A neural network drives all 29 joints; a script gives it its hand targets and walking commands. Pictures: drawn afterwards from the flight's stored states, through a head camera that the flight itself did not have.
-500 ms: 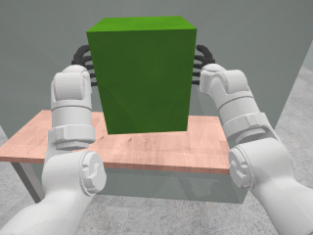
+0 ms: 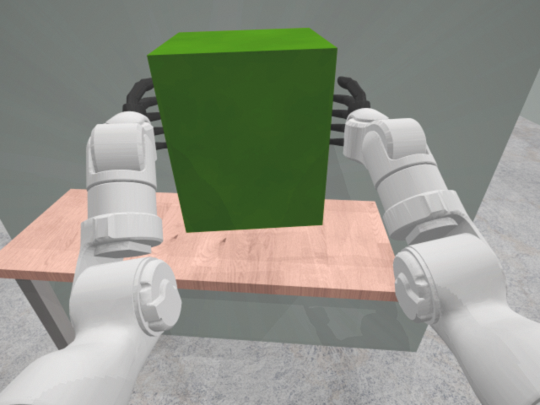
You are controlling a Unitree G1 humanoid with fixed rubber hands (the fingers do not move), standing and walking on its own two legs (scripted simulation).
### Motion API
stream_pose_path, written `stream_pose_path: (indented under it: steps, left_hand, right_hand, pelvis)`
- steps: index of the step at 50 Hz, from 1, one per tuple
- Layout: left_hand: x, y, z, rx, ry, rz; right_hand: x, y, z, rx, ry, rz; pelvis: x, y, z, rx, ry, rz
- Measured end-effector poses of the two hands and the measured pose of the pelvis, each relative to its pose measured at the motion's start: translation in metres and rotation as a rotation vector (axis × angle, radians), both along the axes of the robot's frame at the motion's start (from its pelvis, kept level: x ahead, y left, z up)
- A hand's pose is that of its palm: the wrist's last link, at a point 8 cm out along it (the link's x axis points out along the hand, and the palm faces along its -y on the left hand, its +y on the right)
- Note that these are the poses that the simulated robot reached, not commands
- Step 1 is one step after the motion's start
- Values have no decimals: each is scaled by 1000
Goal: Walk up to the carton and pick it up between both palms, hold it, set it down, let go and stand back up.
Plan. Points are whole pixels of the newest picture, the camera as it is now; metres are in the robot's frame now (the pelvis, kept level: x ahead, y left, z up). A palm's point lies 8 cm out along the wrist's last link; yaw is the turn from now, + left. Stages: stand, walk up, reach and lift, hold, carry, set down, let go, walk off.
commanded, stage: hold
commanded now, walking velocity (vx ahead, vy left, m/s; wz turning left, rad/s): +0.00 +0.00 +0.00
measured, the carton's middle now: (249, 127) +0.44 +0.01 +0.29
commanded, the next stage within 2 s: none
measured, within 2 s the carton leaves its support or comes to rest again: neither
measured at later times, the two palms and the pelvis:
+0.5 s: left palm (136, 129) +0.37 +0.16 +0.32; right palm (357, 126) +0.36 -0.14 +0.32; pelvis +0.00 +0.00 +0.00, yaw +0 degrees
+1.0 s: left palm (137, 130) +0.37 +0.16 +0.32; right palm (357, 128) +0.36 -0.14 +0.31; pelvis +0.00 +0.00 +0.00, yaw +0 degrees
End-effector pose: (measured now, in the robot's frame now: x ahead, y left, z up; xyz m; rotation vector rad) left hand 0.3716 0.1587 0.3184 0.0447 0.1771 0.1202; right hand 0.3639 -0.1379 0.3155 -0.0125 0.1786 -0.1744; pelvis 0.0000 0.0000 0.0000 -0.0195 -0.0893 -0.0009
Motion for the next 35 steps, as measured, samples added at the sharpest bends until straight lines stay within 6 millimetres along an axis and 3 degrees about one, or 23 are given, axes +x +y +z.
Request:
stream_pose_path:
  steps: [14, 35]
  left_hand:
    - [-2, 3, -1, 3, -14, 6]
    - [-3, 0, 5, 1, -21, -1]
  right_hand:
    - [-1, 4, -5, 0, -9, 1]
    - [-3, 0, 6, -11, -21, -6]
  pelvis:
    - [1, 4, 0, -3, -4, 1]
    - [1, 2, 0, -2, -6, -3]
